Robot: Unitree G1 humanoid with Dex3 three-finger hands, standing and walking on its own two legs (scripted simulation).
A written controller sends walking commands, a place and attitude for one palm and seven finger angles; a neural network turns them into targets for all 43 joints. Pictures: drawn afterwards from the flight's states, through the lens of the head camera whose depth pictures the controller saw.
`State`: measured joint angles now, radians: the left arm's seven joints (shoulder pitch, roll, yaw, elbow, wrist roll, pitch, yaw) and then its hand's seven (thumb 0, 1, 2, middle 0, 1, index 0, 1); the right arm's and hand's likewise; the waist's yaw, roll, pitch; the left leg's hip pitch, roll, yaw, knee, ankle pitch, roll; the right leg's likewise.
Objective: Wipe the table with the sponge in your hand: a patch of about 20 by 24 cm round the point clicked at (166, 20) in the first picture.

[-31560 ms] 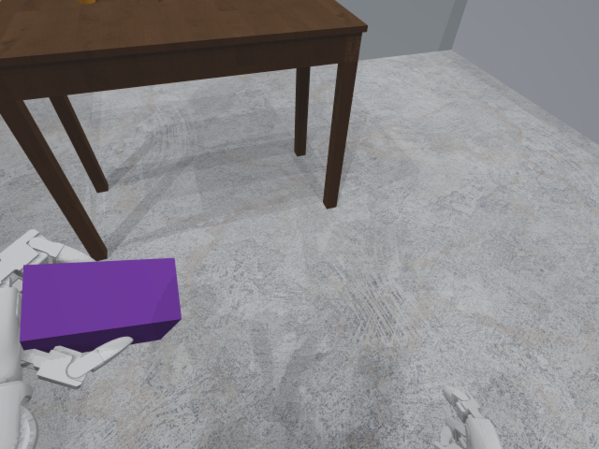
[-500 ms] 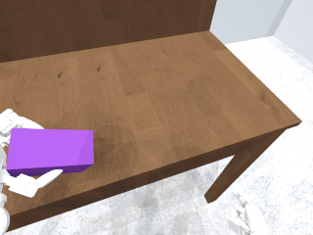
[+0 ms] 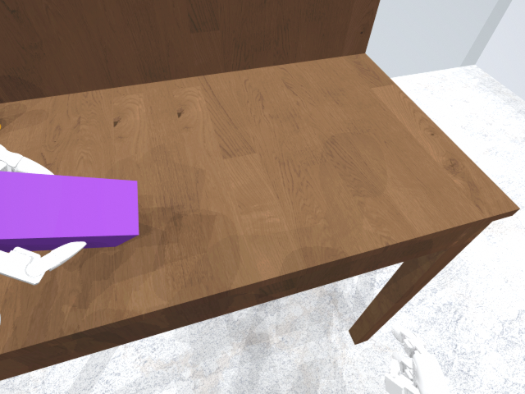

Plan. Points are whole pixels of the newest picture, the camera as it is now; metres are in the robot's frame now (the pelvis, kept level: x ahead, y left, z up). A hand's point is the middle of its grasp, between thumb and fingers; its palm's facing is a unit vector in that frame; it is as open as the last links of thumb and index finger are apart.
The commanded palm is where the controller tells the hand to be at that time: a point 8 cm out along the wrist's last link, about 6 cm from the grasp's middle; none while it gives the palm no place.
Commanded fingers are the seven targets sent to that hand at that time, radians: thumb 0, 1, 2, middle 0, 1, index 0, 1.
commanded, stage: come to a stop and stand still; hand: left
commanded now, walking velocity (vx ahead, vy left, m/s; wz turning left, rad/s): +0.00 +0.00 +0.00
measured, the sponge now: (89, 216) +0.27 +0.24 +0.16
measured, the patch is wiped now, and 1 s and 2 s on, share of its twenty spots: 0.00 0.00 0.00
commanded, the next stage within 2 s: look again from close up in 0.70 s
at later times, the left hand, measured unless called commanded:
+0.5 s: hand out of the picture +0.23 +0.33 +0.16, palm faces +0.39 -0.86 -0.33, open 10.3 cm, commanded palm +0.16 +0.36 +0.18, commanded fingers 0.00 0.10 1.30 -1.20 -1.60 -1.20 -1.60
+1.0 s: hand out of the picture +0.22 +0.33 +0.16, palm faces +0.42 -0.84 -0.36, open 10.3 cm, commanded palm +0.16 +0.35 +0.18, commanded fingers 0.00 0.10 1.30 -1.20 -1.60 -1.20 -1.60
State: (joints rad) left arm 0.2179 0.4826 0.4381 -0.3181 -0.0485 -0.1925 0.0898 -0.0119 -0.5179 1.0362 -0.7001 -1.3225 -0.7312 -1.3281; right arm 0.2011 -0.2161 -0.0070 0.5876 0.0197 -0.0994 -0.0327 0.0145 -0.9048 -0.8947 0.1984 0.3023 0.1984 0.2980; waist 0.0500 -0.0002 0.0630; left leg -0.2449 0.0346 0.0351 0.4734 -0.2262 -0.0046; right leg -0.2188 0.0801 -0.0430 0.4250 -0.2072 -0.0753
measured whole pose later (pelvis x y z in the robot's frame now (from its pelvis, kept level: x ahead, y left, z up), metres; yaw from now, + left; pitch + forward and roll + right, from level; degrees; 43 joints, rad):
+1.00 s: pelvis +0.00 +0.07 +0.00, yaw +0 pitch -1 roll -2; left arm 0.41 0.36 0.36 -0.47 -0.04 -0.19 0.13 -0.01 -0.51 1.04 -0.69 -1.33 -0.72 -1.34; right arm 0.20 -0.20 0.02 0.57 0.01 -0.10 -0.03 0.01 -0.90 -0.89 0.20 0.30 0.20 0.30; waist 0.02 -0.02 0.07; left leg -0.21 -0.05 0.07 0.45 -0.23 0.09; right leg -0.17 0.00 -0.01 0.39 -0.20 0.02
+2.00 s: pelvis +0.01 -0.01 -0.01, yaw +0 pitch +0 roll -1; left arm 0.46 0.39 0.38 -0.54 -0.10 -0.13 0.11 -0.01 -0.51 1.04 -0.70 -1.33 -0.73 -1.33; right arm 0.21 -0.22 -0.03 0.56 0.02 -0.07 -0.05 0.01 -0.90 -0.89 0.20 0.30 0.20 0.30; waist -0.01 -0.01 0.06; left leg -0.28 0.06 0.02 0.55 -0.28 -0.03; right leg -0.24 0.10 -0.06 0.47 -0.25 -0.10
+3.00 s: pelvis +0.00 +0.07 +0.00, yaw +1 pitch -1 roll -1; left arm 0.40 0.38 0.36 -0.49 -0.04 -0.19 0.11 -0.01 -0.52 1.04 -0.71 -1.32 -0.73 -1.33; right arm 0.19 -0.17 0.04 0.57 0.00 -0.12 -0.02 0.01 -0.90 -0.89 0.20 0.30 0.20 0.30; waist 0.03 -0.04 0.07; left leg -0.20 -0.06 0.07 0.45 -0.23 0.09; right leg -0.18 -0.02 -0.02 0.42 -0.21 0.02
